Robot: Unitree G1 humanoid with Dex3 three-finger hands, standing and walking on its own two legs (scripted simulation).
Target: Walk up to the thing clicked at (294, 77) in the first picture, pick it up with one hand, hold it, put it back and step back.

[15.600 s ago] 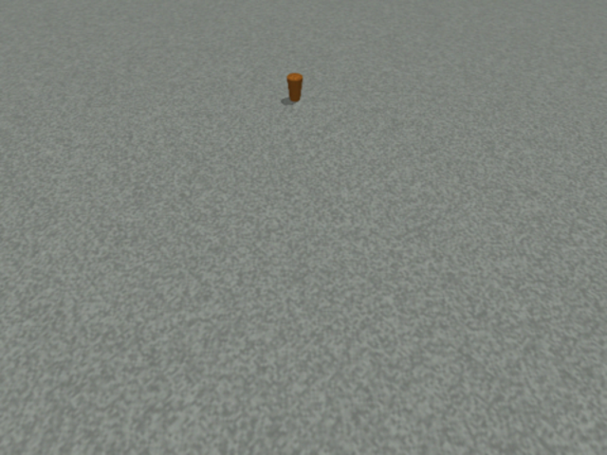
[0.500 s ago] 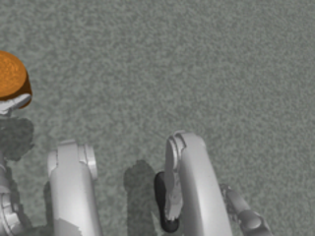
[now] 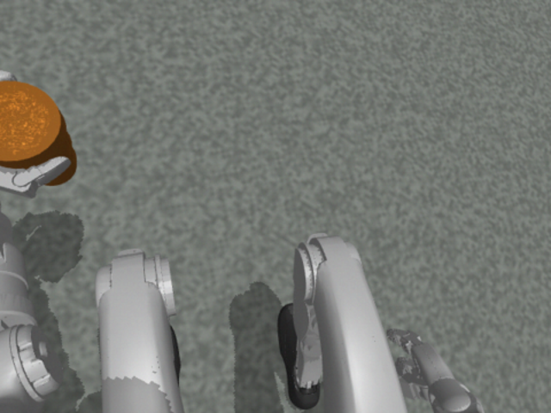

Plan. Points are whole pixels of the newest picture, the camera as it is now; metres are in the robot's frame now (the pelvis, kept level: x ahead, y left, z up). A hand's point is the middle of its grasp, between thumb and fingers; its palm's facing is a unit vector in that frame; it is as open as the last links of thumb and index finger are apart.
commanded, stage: settle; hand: left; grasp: from the side
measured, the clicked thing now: (34, 146) +0.46 +0.29 -0.07
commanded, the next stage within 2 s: lift in 0.38 s
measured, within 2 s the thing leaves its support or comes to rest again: neither
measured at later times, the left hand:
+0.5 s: hand (5, 128) +0.45 +0.29 -0.01, palm faces +0.30 -0.95 -0.06, open 11.7 cm
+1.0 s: hand out of the picture +0.43 +0.28 +0.06, palm faces +0.26 -0.96 -0.05, open 11.8 cm
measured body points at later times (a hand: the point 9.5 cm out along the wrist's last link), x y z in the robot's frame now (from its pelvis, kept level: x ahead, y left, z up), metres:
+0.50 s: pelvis +0.00 +0.00 +0.02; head +0.20 +0.06 +0.41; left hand +0.43 +0.34 -0.01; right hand +0.12 -0.27 -0.10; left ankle +0.08 +0.14 -0.32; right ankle +0.09 -0.13 -0.32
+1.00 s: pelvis +0.00 +0.00 +0.07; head +0.19 +0.05 +0.47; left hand +0.41 +0.33 +0.07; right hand +0.14 -0.26 -0.06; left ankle +0.08 +0.14 -0.32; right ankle +0.09 -0.13 -0.32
